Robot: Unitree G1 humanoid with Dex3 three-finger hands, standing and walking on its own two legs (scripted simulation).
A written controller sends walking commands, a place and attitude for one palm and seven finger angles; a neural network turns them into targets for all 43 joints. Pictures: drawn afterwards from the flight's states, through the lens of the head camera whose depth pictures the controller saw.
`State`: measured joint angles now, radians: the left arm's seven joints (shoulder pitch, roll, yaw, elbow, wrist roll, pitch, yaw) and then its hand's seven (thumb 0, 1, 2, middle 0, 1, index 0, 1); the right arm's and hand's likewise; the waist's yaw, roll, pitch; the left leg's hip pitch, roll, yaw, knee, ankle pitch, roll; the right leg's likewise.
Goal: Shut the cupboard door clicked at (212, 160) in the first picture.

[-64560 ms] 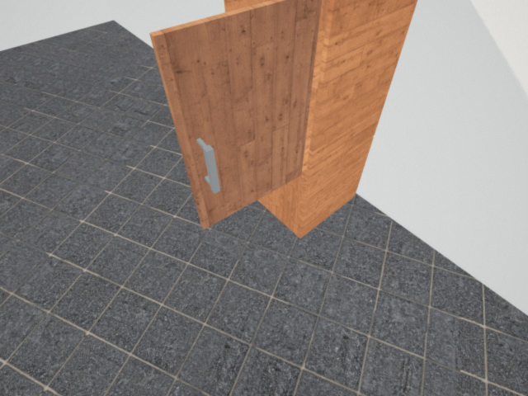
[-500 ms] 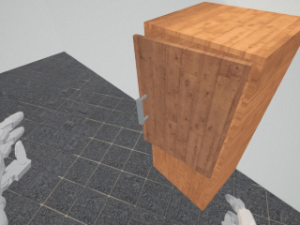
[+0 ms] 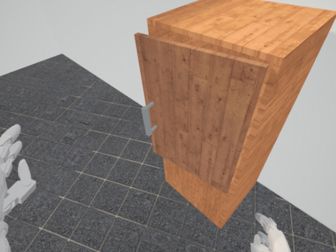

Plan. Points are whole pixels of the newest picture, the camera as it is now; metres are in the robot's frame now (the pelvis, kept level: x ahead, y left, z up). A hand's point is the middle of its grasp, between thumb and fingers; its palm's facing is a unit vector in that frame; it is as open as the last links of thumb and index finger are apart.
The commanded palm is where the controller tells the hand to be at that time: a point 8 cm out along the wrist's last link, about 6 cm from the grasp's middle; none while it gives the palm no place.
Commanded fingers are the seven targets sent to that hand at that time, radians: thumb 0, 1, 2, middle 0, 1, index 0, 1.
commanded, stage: step back with the hand held close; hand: left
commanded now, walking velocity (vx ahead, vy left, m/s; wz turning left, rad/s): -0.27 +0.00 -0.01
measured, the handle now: (150, 119) +0.62 +0.14 -0.08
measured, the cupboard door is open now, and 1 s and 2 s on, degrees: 8 8 8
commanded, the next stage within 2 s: stop stepping back and stand still in 1.18 s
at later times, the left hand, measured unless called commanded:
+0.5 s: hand (3, 210) +0.15 +0.29 +0.15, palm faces +0.39 -0.79 -0.47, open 7.4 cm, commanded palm +0.09 +0.33 +0.18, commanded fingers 0.00 0.90 0.90 -0.20 -0.30 -0.20 -0.30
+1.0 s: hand out of the picture +0.04 +0.33 +0.16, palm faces +0.51 -0.74 -0.43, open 7.4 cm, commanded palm -0.04 +0.36 +0.18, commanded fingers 0.00 0.90 0.90 -0.20 -0.30 -0.20 -0.30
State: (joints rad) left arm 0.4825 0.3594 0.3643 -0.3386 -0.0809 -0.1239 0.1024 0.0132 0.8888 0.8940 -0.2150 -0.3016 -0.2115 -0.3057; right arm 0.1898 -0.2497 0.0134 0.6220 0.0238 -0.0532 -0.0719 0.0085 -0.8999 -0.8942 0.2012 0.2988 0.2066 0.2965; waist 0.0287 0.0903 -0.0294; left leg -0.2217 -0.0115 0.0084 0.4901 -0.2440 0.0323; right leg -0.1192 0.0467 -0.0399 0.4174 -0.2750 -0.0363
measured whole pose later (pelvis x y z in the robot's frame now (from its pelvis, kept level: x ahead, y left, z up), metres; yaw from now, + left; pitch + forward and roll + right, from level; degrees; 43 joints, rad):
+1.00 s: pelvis -0.15 +0.04 -0.02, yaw +6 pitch -1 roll -5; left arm 0.47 0.45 0.45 -0.51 -0.03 -0.25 0.16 0.01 0.88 0.89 -0.22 -0.30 -0.21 -0.31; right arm 0.20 -0.22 0.00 0.61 0.00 -0.06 -0.09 0.01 -0.90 -0.89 0.20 0.30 0.21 0.30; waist -0.02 0.02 0.04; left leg -0.54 0.02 0.08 0.62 -0.15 0.11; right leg -0.44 0.07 0.01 0.79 -0.34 0.02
